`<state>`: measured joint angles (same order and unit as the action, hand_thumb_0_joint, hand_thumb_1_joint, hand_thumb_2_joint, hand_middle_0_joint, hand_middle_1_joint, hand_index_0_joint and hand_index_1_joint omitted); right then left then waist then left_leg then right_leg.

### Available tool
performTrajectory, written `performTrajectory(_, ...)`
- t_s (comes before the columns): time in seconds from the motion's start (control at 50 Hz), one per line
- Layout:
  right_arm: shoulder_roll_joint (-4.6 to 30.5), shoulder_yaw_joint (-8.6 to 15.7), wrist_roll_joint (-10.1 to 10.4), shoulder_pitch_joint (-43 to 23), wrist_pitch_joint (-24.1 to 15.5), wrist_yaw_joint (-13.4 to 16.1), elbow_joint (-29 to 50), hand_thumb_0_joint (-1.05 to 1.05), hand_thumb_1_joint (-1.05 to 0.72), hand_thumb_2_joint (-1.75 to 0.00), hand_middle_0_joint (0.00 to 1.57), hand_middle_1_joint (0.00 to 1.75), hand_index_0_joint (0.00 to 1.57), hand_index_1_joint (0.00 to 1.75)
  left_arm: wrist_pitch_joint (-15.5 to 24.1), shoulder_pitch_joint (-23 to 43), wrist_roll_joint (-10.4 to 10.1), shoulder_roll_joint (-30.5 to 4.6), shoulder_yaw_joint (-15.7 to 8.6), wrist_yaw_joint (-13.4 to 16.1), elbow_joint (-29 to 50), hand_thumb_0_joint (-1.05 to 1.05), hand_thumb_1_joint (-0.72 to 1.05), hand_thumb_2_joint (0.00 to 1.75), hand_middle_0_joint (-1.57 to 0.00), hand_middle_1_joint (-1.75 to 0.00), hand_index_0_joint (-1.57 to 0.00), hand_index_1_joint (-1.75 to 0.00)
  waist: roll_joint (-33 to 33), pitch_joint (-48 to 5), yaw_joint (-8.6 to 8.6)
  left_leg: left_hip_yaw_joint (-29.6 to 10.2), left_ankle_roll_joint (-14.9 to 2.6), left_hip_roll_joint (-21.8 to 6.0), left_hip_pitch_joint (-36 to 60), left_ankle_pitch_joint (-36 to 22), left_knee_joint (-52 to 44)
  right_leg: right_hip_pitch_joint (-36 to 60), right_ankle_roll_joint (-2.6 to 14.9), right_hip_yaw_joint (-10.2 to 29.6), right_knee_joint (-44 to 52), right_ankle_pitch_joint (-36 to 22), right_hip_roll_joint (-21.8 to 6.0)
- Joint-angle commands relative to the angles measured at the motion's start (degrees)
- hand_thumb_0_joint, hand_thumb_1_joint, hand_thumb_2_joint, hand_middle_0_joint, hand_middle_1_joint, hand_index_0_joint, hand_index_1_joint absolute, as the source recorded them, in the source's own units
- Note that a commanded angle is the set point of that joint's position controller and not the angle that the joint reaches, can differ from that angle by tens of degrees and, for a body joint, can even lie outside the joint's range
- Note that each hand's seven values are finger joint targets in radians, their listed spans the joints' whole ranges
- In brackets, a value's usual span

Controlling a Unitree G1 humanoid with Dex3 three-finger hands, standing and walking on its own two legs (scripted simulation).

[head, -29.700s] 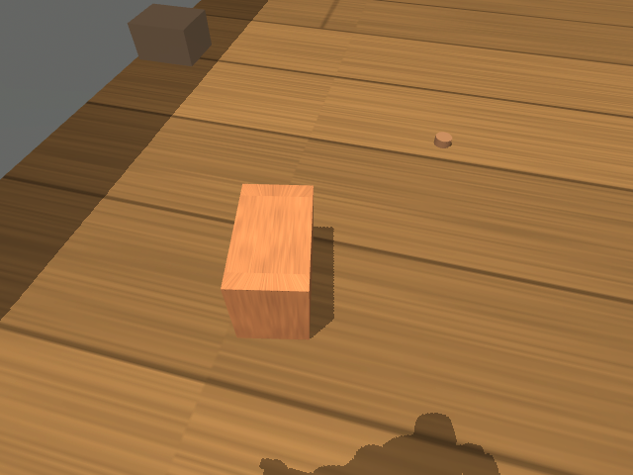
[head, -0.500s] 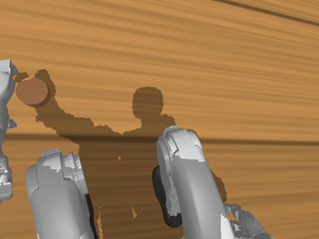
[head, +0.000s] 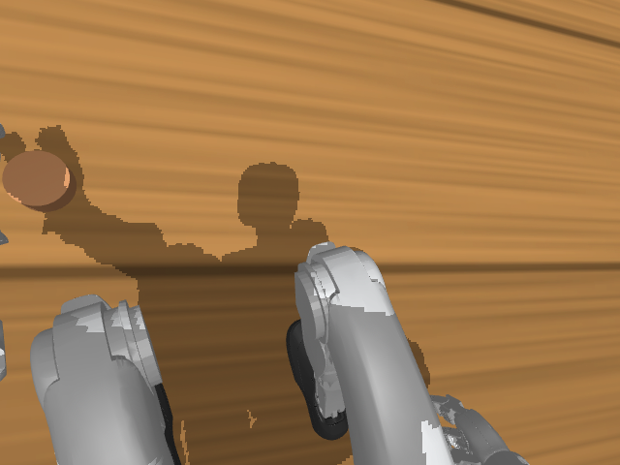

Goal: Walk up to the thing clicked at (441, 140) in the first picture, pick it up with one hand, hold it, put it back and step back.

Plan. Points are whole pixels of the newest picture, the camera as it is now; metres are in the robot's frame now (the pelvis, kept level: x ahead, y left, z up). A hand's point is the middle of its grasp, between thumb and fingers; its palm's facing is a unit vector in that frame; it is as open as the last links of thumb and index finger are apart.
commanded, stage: rise first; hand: left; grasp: from above
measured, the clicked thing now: (41, 182) +0.50 +0.27 -0.29
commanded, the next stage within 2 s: approach in 1.08 s
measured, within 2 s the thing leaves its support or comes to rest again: neither
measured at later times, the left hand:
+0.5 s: hand out of the picture +0.47 +0.31 -0.18, palm faces -0.44 -0.09 -0.89, open 14.1 cm
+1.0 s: hand out of the picture +0.46 +0.31 -0.17, palm faces -0.44 -0.08 -0.89, open 14.0 cm
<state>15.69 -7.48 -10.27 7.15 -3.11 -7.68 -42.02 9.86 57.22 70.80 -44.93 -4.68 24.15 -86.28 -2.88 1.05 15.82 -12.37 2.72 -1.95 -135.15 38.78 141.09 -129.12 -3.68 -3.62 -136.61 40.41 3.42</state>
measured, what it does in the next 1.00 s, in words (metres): stands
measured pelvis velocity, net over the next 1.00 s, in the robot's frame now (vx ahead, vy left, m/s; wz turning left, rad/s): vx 0.00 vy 0.00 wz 0.00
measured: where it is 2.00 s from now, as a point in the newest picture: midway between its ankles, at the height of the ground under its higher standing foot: (245, 425)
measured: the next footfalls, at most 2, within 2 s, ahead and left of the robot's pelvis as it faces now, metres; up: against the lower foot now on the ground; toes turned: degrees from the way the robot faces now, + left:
none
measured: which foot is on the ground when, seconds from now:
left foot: down 0.00-1.00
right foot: down 0.00-1.00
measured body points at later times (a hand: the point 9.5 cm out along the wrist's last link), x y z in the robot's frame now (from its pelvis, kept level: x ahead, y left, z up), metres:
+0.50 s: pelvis +0.00 +0.00 +0.00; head +0.25 +0.09 +0.36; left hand +0.49 +0.31 -0.13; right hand +0.04 -0.26 -0.09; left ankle +0.07 +0.14 -0.28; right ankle +0.10 -0.13 -0.28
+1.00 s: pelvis +0.00 +0.00 +0.00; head +0.24 +0.09 +0.37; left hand +0.48 +0.31 -0.12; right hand +0.05 -0.27 -0.09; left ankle +0.07 +0.14 -0.28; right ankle +0.10 -0.13 -0.28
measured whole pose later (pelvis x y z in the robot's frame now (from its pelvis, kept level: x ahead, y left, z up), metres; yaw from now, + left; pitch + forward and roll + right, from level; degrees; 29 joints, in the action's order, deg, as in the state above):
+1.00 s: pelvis +0.00 +0.00 +0.00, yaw +0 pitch +32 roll -9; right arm 16.1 -8.1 -9.6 7.9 -2.9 -8.0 -41.0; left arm 9.5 57.3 70.7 -45.4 -3.5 22.0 -84.6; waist -2.2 0.3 15.7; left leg -12.4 2.4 -1.8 -134.9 37.9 140.4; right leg -128.5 -3.9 -3.8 -135.5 39.6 3.3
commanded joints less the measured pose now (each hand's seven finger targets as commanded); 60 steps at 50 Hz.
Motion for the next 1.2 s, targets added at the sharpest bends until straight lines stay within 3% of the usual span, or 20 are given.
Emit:
performTrajectory(0.0,15.0,4.36,-0.08,11.55,-0.29,0.48,0.27,0.0,-0.9,-0.9,0.2,0.3,0.2,0.3,0.58,17.62,-0.18,-13.41,-0.38,2.02,7.51,0.0,-0.54,1.0,-0.06,-1.04,-0.07,-1.03,20.53,-38.46,0.92,8.47,-3.85,0.22,28.98,-9.91,-12.3,19.44,4.95,-7.17,14.12,-15.11,1.15)
performTrajectory(0.06,15.18,4.27,-0.2,12.14,-0.38,0.39,0.38,0.0,-0.9,-0.9,0.2,0.3,0.2,0.3,0.74,18.28,-0.36,-14.63,-1.55,2.34,7.93,0.0,-0.54,1.0,-0.06,-1.03,-0.07,-1.03,20.4,-39.14,0.97,8.19,-3.84,0.34,29.04,-9.76,-12.48,19.42,4.86,-7.58,14.0,-14.86,0.96)
performTrajectory(0.1,15.29,4.17,-0.33,11.76,-0.52,0.38,0.27,0.0,-0.9,-0.9,0.2,0.3,0.2,0.3,0.58,17.89,-0.09,-13.67,-0.68,2.27,6.82,0.0,-0.54,1.0,-0.07,-1.03,-0.07,-1.02,21.49,-38.3,1.32,8.12,-3.63,0.19,30.28,-9.66,-12.59,18.26,5.07,-7.82,13.82,-14.69,1.1)
performTrajectory(0.14,15.71,4.02,-0.33,11.76,-0.46,0.41,0.52,0.0,-0.9,-0.9,0.2,0.3,0.2,0.3,0.73,19.17,0.02,-15.56,-1.64,2.48,8.23,0.0,-0.55,1.01,-0.06,-1.02,-0.07,-1.02,22.4,-39.38,1.17,7.82,-3.52,0.2,30.91,-9.86,-12.78,18.17,5.14,-8.14,13.51,-14.73,1.08)
performTrajectory(0.28,15.51,3.67,-0.23,11.94,-0.73,0.14,0.71,0.0,-0.9,-0.9,0.2,0.3,0.2,0.3,-0.22,18.9,-0.43,-14.56,-0.44,2.09,6.24,0.0,-0.55,1.0,-0.06,-1.04,-0.07,-1.03,20.67,-36.74,1.98,7.97,-3.85,0.06,28.5,-9.01,-12.3,18.14,4.95,-7.83,14.0,-14.47,1.24)
performTrajectory(0.3,15.67,3.71,-0.13,11.73,-0.69,0.22,0.67,0.0,-0.9,-0.9,0.2,0.3,0.2,0.3,-0.25,19.21,-0.22,-15.82,-0.98,2.05,7.42,0.0,-0.55,1.01,-0.07,-1.03,-0.07,-1.03,21.37,-37.68,1.25,8.03,-3.82,0.16,29.01,-8.97,-12.51,18.13,5.05,-7.73,14.09,-14.26,1.3)
performTrajectory(0.38,15.48,3.81,-0.08,11.74,-0.72,-0.06,1.0,0.0,-0.9,-0.9,0.2,0.3,0.2,0.3,-0.75,16.93,-0.68,-14.69,-0.82,1.37,7.08,0.0,-0.54,0.99,-0.06,-1.04,-0.07,-1.03,22.37,-38.47,0.63,7.79,-3.54,0.2,30.51,-9.79,-13.19,18.04,5.24,-8.2,13.48,-14.68,1.26)
performTrajectory(0.4,15.61,3.66,-0.1,11.84,-0.6,-0.11,1.19,0.0,-0.9,-0.9,0.2,0.3,0.2,0.3,-0.6,18.04,-0.87,-15.82,-1.39,1.33,8.81,0.0,-0.54,1.0,-0.07,-1.03,-0.07,-1.03,23.11,-38.48,0.7,7.87,-3.58,0.36,29.83,-9.53,-13.51,18.37,5.25,-8.19,13.66,-14.35,1.16)
performTrajectory(0.52,15.51,3.87,0.31,12.81,-0.48,-0.22,1.02,0.0,-0.9,-0.9,0.2,0.3,0.2,0.3,-0.68,18.14,-1.12,-14.67,-0.8,0.29,9.21,0.0,-0.54,0.99,-0.07,-1.03,-0.08,-1.02,21.3,-38.43,1.52,7.8,-3.71,0.21,30.0,-10.54,-12.92,19.03,4.98,-7.97,14.07,-15.59,1.19)
performTrajectory(0.56,15.47,3.7,0.27,12.72,-0.29,-0.22,1.01,0.0,-0.9,-0.9,0.2,0.3,0.2,0.3,-0.39,17.75,-1.58,-14.09,-0.78,0.21,9.94,0.0,-0.54,1.0,-0.07,-1.03,-0.07,-1.03,21.59,-39.7,1.05,7.75,-3.66,0.34,30.24,-11.23,-13.21,19.94,4.91,-8.04,14.09,-16.2,1.22)
performTrajectory(0.72,15.42,3.94,0.65,12.26,-0.26,-0.28,1.55,0.0,-0.9,-0.9,0.2,0.3,0.2,0.3,0.17,17.34,-0.76,-14.9,-0.88,0.05,10.81,0.0,-0.54,0.99,-0.08,-1.03,-0.08,-1.03,23.05,-38.59,0.54,8.09,-3.48,0.46,30.31,-9.74,-13.66,19.0,5.15,-7.77,14.37,-14.59,1.09)
performTrajectory(0.74,15.13,3.99,0.8,12.29,-0.31,-0.32,1.33,0.0,-0.9,-0.9,0.2,0.3,0.2,0.3,0.07,17.73,-1.01,-13.24,0.07,-0.13,10.02,0.0,-0.54,0.99,-0.08,-1.03,-0.08,-1.03,21.57,-38.44,0.91,7.89,-3.56,0.34,30.36,-9.55,-13.69,18.34,5.18,-7.84,14.33,-14.42,1.25)
performTrajectory(0.8,15.3,4.08,0.78,12.28,-0.1,-0.06,1.61,0.0,-0.9,-0.9,0.2,0.3,0.2,0.3,0.21,18.6,-0.9,-14.78,-0.88,0.06,11.43,0.0,-0.53,0.99,-0.08,-1.03,-0.08,-1.02,21.66,-40.0,0.67,7.95,-3.66,0.43,30.26,-9.42,-13.88,18.97,4.99,-7.78,14.86,-14.24,1.13)
performTrajectory(0.84,15.09,4.24,0.82,12.17,-0.25,-0.12,1.21,0.0,-0.9,-0.9,0.2,0.3,0.2,0.3,0.03,16.95,-0.9,-13.15,0.01,-0.06,9.28,0.0,-0.54,0.99,-0.08,-1.03,-0.08,-1.02,21.49,-37.85,0.68,8.18,-3.6,0.48,29.63,-8.82,-14.12,18.36,5.15,-7.62,14.97,-13.65,1.1)
performTrajectory(0.88,15.27,4.34,1.05,11.9,-0.07,0.09,1.36,0.0,-0.9,-0.9,0.2,0.3,0.2,0.3,0.04,18.15,-0.9,-14.51,-0.58,-0.01,10.2,0.0,-0.54,1.0,-0.07,-1.04,-0.07,-1.03,21.29,-39.51,0.37,7.99,-3.68,0.49,30.04,-8.92,-13.79,18.15,5.17,-7.57,14.83,-13.61,1.16)
performTrajectory(0.92,14.93,4.19,0.83,11.79,0.01,0.16,1.42,0.0,-0.9,-0.9,0.2,0.3,0.2,0.3,0.0,18.2,-0.85,-13.57,0.14,0.01,10.52,0.0,-0.54,0.99,-0.07,-1.04,-0.08,-1.03,21.71,-40.16,0.27,8.2,-3.64,0.57,29.77,-8.93,-14.06,19.27,5.11,-7.24,15.07,-13.73,1.15)
performTrajectory(0.98,14.83,4.1,0.82,12.38,-0.11,0.14,1.04,0.0,-0.9,-0.9,0.2,0.3,0.2,0.3,-0.44,17.7,-0.72,-12.01,0.9,-0.04,7.85,0.0,-0.54,0.99,-0.08,-1.03,-0.08,-1.03,19.23,-37.86,1.34,8.19,-3.81,0.51,28.52,-8.79,-13.83,19.19,4.94,-7.3,15.41,-13.86,1.14)
performTrajectory(1.14,15.1,3.98,0.79,11.65,-0.5,0.53,1.25,0.0,-0.9,-0.9,0.2,0.3,0.2,0.3,0.28,19.0,-0.77,-14.5,-0.38,0.05,8.8,0.0,-0.52,0.98,-0.09,-1.02,-0.09,-1.01,21.02,-38.63,0.42,8.15,-3.65,0.68,29.59,-7.77,-14.25,17.88,5.27,-7.47,14.9,-12.3,1.05)
performTrajectory(1.16,15.15,3.94,0.72,11.79,-0.54,0.54,1.37,0.0,-0.9,-0.9,0.2,0.3,0.2,0.3,0.11,17.54,-0.38,-14.56,-0.58,0.17,8.15,0.0,-0.59,1.05,-0.1,-0.99,-0.07,-1.02,21.58,-38.86,0.11,8.32,-3.56,0.72,30.4,-8.68,-14.16,18.44,5.18,-7.43,14.81,-13.26,0.9)
performTrajectory(1.18,15.16,4.13,0.7,11.66,-0.6,0.55,1.48,0.0,-0.9,-0.9,0.2,0.3,0.2,0.3,0.07,17.7,-0.71,-13.71,-0.18,0.21,8.1,0.0,-0.51,0.98,-0.08,-1.07,-0.09,-1.05,21.14,-38.63,0.58,8.27,-3.61,0.61,30.27,-8.58,-13.86,18.0,5.15,-7.41,14.74,-13.33,0.91)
